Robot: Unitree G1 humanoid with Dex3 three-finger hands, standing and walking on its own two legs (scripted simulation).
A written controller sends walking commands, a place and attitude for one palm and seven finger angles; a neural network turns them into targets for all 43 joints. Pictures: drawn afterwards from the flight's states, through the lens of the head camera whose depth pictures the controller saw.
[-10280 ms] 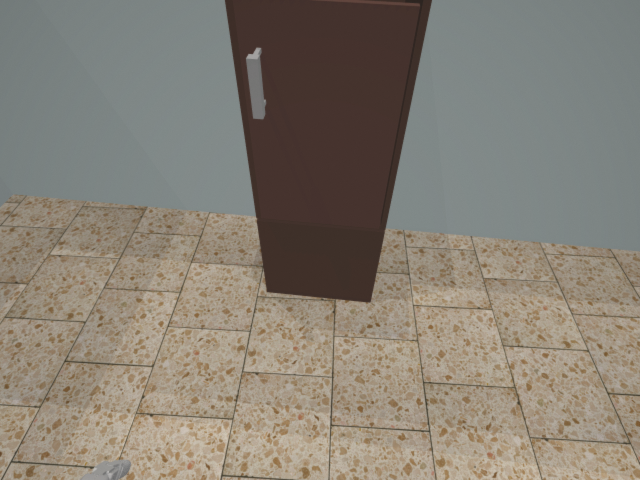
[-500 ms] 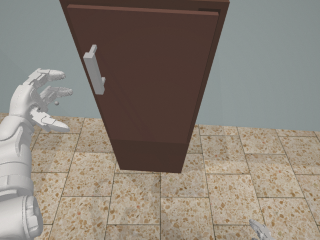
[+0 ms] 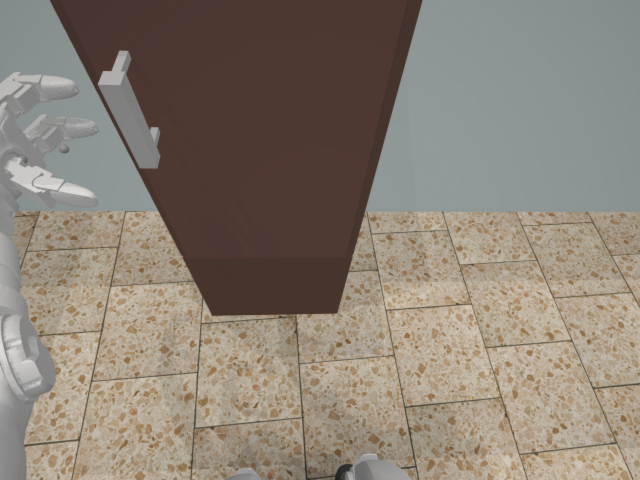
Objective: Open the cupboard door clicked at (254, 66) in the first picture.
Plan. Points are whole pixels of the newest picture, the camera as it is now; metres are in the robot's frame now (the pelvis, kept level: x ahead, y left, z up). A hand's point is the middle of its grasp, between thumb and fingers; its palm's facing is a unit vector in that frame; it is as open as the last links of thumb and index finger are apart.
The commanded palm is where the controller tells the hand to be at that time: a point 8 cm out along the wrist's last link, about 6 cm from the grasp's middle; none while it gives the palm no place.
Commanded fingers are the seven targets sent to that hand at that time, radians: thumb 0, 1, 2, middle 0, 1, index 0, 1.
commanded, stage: move the hooked fingers beside the handle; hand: left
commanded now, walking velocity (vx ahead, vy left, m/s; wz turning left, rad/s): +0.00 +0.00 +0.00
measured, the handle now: (136, 112) +0.54 +0.21 +0.11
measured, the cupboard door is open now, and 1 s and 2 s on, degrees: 0 0 0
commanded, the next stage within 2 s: slide the fingers in behind the handle in 1.06 s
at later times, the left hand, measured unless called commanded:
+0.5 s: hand (70, 133) +0.50 +0.28 +0.12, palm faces -0.04 -1.00 -0.01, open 14.0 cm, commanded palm +0.48 +0.32 +0.12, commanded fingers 0.00 -0.50 0.30 -0.30 -1.20 -0.30 -1.20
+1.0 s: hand (64, 137) +0.49 +0.28 +0.12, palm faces -0.01 -1.00 +0.00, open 14.0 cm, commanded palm +0.47 +0.32 +0.11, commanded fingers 0.00 -0.50 0.30 -0.30 -1.20 -0.30 -1.20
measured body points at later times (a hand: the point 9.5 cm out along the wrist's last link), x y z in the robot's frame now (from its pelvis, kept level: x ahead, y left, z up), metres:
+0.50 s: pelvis +0.01 +0.01 +0.00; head +0.13 +0.03 +0.43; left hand +0.50 +0.33 +0.12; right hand +0.00 -0.27 -0.11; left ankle -0.02 +0.10 -0.71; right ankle +0.02 -0.11 -0.71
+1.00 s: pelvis +0.01 +0.01 -0.01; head +0.12 +0.03 +0.43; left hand +0.49 +0.33 +0.12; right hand +0.04 -0.26 -0.11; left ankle -0.02 +0.10 -0.71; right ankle +0.02 -0.11 -0.71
